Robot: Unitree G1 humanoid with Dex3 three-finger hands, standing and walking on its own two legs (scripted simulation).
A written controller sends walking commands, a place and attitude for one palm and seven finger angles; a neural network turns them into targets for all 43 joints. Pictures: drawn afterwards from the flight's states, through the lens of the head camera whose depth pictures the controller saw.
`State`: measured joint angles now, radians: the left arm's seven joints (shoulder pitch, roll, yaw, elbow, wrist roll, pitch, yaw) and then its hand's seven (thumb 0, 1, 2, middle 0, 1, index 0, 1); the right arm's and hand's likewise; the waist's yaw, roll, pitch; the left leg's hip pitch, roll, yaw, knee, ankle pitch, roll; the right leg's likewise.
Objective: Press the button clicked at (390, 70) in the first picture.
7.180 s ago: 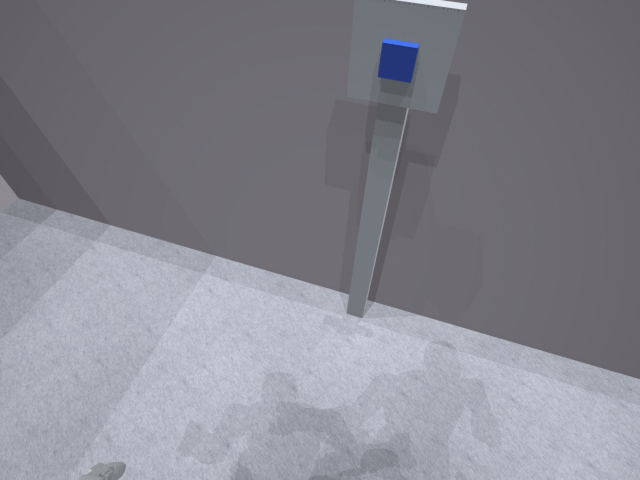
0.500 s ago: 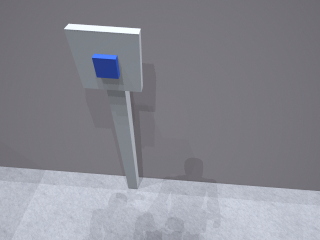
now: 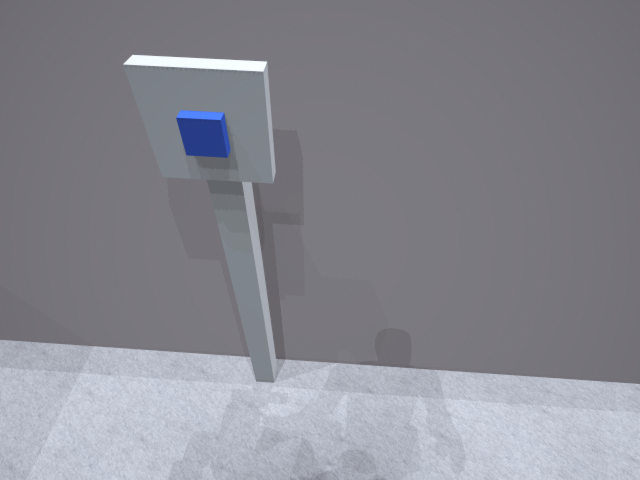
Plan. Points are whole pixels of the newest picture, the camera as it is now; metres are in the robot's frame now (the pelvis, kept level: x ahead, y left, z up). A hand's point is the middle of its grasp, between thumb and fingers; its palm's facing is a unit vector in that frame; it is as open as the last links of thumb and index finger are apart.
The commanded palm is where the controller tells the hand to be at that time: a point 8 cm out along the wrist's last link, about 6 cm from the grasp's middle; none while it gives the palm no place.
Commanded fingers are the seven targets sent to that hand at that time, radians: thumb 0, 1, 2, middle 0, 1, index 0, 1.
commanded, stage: look again from close up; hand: left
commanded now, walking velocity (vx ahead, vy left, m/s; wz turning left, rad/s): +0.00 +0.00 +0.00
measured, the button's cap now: (205, 133) +0.52 +0.19 +0.18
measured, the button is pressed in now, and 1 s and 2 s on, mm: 0 0 0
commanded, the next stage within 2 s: raise the hand and make a fist in 0.56 s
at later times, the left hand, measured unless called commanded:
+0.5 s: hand out of the picture +0.06 +0.22 -0.16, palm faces -0.05 -0.96 -0.29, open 7.4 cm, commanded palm none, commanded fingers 0.00 0.90 0.90 -0.20 -0.30 -0.20 -0.30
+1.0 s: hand (167, 434) +0.18 +0.19 -0.02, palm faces -0.05 -1.00 -0.05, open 6.0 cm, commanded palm +0.13 +0.26 -0.02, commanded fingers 0.00 0.90 0.90 -0.69 -0.84 -0.69 -0.84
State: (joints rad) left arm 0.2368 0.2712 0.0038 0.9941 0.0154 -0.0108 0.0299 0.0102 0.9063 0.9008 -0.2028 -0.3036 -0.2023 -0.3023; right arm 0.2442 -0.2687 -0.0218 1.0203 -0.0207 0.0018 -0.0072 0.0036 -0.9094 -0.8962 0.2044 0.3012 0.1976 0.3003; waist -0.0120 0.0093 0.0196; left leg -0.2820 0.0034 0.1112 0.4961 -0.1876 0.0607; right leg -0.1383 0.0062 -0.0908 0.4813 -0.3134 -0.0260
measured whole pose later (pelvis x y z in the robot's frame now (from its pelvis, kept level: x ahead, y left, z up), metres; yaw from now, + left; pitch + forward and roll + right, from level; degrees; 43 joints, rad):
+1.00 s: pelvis -0.02 -0.01 -0.05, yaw +1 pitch +9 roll -1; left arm 0.36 0.25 0.20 0.19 -0.30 -0.50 -0.40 0.01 0.91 0.90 -0.44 -0.57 -0.44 -0.57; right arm 0.17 -0.23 -0.01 0.59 0.03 -0.22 0.00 0.01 -0.90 -0.90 0.21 0.30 0.20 0.30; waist -0.02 0.00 -0.11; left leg -0.76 0.02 0.08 0.93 -0.33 0.06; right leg -0.62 0.01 -0.08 0.96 -0.50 -0.04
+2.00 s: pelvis +0.00 +0.00 -0.01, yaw +3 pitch -1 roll -2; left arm 0.30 0.34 0.25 -0.22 -0.33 -0.01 -0.32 0.02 0.90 0.90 -1.30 -1.50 -1.30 -1.50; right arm 0.22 -0.24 0.07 0.58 0.07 -0.26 -0.08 0.01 -0.90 -0.90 0.21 0.30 0.20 0.30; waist 0.04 0.05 -0.05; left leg -0.36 0.00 0.06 0.61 -0.23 0.06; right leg -0.19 0.02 -0.10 0.55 -0.35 -0.02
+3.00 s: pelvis +0.01 -0.03 +0.00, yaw +3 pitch -3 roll +0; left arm 0.04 0.35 0.30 -0.09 -0.33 0.16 -0.31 0.02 0.90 0.90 -1.30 -1.50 -1.30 -1.50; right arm 0.20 -0.27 0.07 0.63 0.09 -0.22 -0.10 0.01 -0.90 -0.90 0.21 0.30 0.20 0.30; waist 0.04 0.06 -0.03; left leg -0.27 0.01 0.05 0.53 -0.21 0.02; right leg -0.11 0.04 -0.10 0.50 -0.34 -0.06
